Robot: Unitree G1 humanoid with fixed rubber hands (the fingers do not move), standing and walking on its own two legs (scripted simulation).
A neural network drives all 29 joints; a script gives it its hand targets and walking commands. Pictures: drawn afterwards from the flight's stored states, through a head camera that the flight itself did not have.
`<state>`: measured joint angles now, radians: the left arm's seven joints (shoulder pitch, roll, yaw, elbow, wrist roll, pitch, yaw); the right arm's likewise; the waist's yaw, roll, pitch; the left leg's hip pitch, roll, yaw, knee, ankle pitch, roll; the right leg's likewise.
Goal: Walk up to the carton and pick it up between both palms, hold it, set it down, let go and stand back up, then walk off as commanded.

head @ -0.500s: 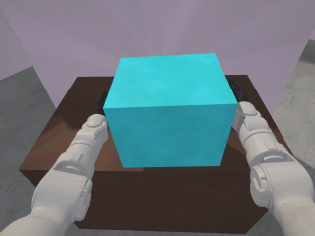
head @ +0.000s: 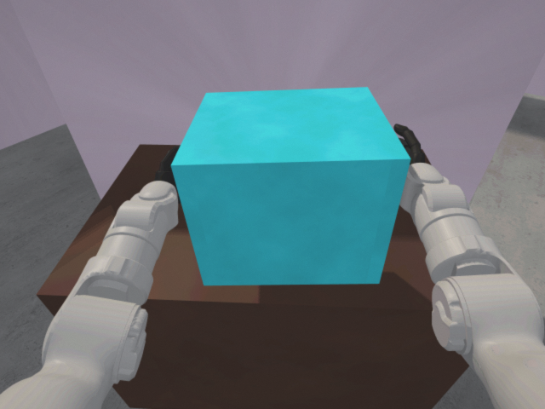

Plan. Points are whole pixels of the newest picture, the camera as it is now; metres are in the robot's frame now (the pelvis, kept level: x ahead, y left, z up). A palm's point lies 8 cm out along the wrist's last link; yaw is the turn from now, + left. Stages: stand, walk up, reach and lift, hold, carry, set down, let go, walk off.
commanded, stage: reach and lift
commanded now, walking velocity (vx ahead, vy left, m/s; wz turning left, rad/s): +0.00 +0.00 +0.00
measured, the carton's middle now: (288, 183) +0.44 +0.02 +0.14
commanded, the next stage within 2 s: hold in 0.78 s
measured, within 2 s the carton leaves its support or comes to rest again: neither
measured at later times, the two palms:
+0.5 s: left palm (159, 190) +0.36 +0.21 +0.18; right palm (418, 163) +0.41 -0.16 +0.21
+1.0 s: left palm (161, 175) +0.37 +0.20 +0.20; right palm (422, 149) +0.41 -0.17 +0.23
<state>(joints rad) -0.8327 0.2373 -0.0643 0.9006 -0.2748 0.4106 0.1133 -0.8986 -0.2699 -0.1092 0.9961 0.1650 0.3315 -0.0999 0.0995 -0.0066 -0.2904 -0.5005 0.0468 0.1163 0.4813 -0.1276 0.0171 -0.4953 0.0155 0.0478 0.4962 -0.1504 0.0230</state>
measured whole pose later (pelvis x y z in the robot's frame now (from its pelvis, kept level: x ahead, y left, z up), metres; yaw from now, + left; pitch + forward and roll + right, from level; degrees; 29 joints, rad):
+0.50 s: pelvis -0.01 +0.00 +0.00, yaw +0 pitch +7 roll +0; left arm -0.83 0.24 -0.05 0.84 -0.27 0.52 0.12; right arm -0.95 -0.28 -0.11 0.99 0.18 0.44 -0.11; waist 0.10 0.00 -0.30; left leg -0.47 0.04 0.11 0.46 -0.10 0.02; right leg -0.47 0.02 0.05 0.48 -0.13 0.02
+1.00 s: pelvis +0.00 +0.00 +0.00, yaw +0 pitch +7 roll +0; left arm -0.85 0.27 -0.03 0.75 -0.27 0.61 0.12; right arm -0.97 -0.28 -0.11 0.92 0.20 0.51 -0.12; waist 0.07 -0.01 -0.30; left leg -0.47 0.04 0.11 0.44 -0.10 0.02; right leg -0.46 0.02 0.05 0.46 -0.12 0.02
